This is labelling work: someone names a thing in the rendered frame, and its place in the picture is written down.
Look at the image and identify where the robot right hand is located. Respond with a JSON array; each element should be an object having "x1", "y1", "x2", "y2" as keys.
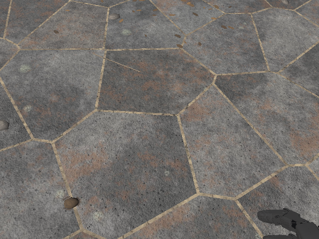
[{"x1": 257, "y1": 208, "x2": 319, "y2": 239}]

